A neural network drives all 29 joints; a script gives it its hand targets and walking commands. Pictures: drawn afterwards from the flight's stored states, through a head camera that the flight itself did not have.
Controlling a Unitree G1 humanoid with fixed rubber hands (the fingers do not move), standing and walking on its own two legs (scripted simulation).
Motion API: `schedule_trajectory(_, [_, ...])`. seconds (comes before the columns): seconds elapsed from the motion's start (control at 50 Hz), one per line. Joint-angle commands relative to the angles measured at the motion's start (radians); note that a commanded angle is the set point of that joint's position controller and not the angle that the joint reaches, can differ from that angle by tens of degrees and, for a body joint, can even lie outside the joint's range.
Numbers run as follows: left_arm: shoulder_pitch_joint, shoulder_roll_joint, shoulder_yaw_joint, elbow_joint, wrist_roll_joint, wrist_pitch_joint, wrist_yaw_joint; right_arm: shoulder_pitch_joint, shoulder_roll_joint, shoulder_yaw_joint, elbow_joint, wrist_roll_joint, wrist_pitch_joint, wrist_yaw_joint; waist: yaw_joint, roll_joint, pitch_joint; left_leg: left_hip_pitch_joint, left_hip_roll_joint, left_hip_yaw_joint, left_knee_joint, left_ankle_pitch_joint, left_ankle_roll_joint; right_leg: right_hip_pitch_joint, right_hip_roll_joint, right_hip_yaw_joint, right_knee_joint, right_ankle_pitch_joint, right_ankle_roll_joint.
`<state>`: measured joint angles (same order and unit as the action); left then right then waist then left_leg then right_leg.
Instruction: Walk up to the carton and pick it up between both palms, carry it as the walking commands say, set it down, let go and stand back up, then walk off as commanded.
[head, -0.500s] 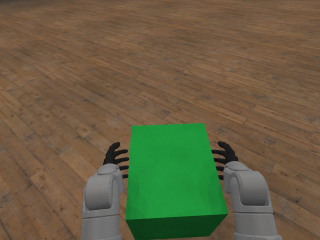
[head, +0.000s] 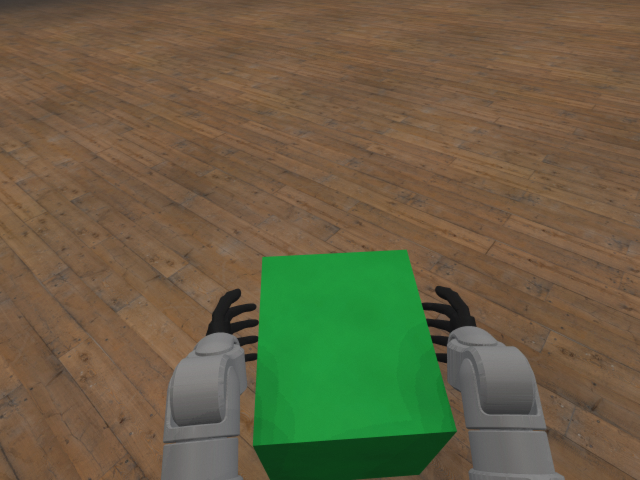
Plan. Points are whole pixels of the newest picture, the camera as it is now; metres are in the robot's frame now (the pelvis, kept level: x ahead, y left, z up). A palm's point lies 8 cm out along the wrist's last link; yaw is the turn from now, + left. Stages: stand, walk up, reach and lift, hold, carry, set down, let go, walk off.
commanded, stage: carry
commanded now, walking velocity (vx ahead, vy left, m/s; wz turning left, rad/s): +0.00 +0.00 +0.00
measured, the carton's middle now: (340, 365) +0.31 +0.00 -0.01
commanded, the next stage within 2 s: none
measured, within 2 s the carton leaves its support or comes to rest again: neither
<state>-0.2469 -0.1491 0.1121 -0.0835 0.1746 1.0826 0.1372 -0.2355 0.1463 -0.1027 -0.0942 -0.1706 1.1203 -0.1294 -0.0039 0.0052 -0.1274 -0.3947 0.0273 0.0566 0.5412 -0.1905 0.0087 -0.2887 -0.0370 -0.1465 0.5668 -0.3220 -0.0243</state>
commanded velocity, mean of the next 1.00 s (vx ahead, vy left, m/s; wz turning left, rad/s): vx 0.00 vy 0.00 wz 0.00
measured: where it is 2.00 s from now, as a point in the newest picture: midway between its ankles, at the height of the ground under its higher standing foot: outside the picture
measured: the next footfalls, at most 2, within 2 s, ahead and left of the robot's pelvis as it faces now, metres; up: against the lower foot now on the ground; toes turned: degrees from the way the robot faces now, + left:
right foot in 1.88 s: +0.27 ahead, -0.12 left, +0.00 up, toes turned -11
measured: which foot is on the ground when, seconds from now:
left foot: down 0.00-1.00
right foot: down 0.00-1.00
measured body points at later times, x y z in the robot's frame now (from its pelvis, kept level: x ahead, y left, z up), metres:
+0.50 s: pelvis +0.00 +0.00 +0.00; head -0.02 +0.00 +0.45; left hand +0.30 +0.14 +0.07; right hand +0.29 -0.15 +0.07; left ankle +0.05 +0.12 -0.73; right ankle -0.02 -0.10 -0.73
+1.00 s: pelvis +0.00 -0.01 +0.00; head -0.02 -0.01 +0.45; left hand +0.30 +0.14 +0.07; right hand +0.29 -0.15 +0.07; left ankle +0.06 +0.12 -0.73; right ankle -0.02 -0.10 -0.73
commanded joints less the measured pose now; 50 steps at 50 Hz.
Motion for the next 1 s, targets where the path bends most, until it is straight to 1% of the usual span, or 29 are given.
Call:
schedule_trajectory(0.0, [-0.402, -0.974, -0.579, -0.042, -0.378, -0.010, -0.281, -0.489, 0.916, 0.568, -0.092, 0.383, -0.049, 0.275, 0.000, -0.001, -0.216, 0.129, 0.087, -0.072, -0.055, 0.165, 0.043, 0.034, -0.101, 0.093, -0.111, 0.105, -0.013])
schedule_trajectory(0.38, [-0.391, -0.958, -0.576, -0.047, -0.369, -0.032, -0.276, -0.477, 0.906, 0.560, -0.089, 0.373, -0.071, 0.268, 0.002, -0.001, -0.220, 0.136, 0.090, -0.071, -0.047, 0.188, 0.042, 0.038, -0.103, 0.089, -0.107, 0.118, -0.012])
schedule_trajectory(0.98, [-0.393, -0.955, -0.581, -0.055, -0.373, -0.034, -0.276, -0.474, 0.910, 0.563, -0.090, 0.377, -0.072, 0.265, 0.005, -0.004, -0.215, 0.140, 0.091, -0.064, -0.044, 0.192, 0.038, 0.042, -0.107, 0.086, -0.111, 0.131, -0.016])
